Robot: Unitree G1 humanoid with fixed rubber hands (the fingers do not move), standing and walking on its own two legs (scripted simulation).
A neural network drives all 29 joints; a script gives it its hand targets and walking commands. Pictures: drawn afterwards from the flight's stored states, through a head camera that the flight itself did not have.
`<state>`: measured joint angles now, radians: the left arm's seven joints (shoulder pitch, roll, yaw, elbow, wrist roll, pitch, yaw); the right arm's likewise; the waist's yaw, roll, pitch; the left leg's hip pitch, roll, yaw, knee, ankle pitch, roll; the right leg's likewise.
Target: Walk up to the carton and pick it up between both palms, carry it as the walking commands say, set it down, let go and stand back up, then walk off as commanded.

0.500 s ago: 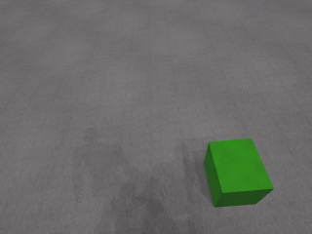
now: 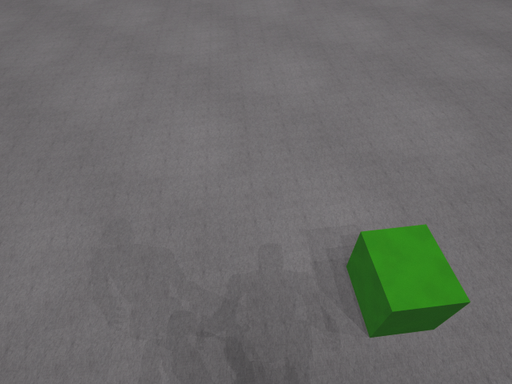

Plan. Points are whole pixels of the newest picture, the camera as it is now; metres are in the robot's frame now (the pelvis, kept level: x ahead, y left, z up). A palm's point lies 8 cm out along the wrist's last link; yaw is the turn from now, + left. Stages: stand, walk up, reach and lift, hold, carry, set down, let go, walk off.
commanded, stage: walk off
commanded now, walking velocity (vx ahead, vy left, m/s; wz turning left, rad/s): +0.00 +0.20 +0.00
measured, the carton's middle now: (397, 281) +0.54 -0.51 -0.63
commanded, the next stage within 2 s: none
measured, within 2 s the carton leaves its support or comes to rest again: neither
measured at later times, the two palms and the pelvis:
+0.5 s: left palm out of the picture -0.02 +0.43 -0.13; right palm out of the picture +0.08 -0.12 -0.11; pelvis -0.02 +0.14 +0.00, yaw +1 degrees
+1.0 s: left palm out of the picture -0.01 +0.51 -0.10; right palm out of the picture +0.01 -0.01 -0.14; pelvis -0.03 +0.24 +0.01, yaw +1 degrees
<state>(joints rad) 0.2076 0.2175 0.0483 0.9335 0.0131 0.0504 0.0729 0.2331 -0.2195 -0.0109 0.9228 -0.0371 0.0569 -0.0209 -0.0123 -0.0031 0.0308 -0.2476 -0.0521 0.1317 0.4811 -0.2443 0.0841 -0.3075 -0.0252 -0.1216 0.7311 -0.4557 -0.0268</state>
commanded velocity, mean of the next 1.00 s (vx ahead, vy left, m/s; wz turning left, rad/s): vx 0.00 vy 0.20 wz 0.00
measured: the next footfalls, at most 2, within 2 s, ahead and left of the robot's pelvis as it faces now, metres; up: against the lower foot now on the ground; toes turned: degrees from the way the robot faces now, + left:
right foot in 0.04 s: +0.03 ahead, -0.07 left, +0.00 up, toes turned -7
left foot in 0.44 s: +0.03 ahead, +0.27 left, +0.00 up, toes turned +6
